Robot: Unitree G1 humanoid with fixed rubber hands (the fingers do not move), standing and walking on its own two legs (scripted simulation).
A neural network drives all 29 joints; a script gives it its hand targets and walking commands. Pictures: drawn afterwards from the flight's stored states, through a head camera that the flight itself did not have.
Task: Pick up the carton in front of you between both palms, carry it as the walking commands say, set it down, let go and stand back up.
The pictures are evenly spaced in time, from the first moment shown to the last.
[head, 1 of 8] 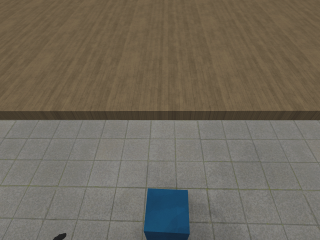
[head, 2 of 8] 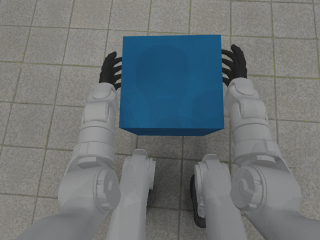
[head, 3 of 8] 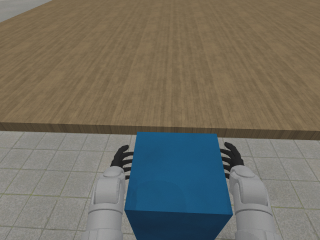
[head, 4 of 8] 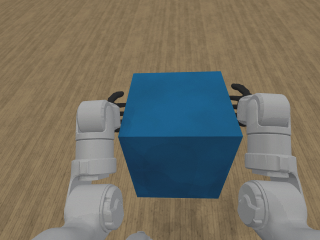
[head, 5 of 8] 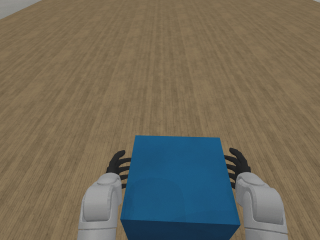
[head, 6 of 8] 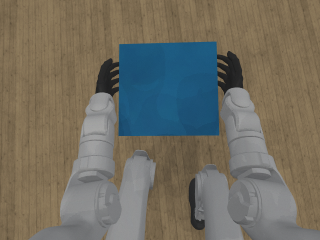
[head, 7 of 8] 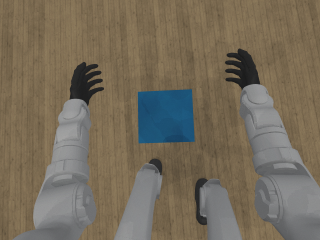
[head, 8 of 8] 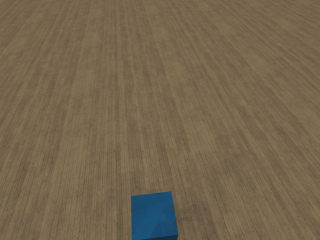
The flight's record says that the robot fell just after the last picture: no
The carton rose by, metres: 0.89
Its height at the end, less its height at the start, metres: +0.11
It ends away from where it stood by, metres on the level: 3.02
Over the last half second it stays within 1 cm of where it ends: yes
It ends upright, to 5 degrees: yes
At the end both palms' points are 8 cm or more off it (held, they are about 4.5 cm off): yes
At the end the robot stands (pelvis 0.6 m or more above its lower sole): yes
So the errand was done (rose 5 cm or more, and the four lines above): yes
